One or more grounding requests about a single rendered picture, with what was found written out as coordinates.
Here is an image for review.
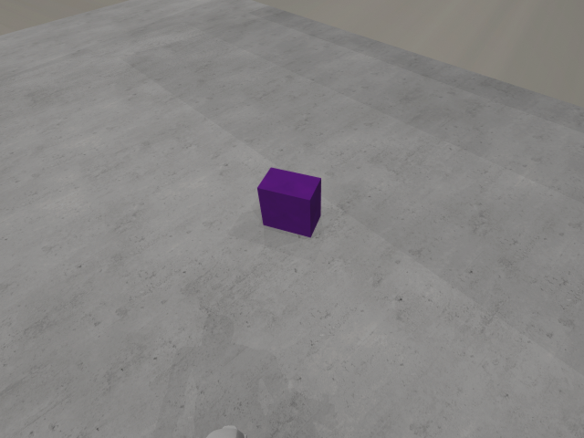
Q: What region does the carton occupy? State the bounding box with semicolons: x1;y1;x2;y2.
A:
257;168;321;237

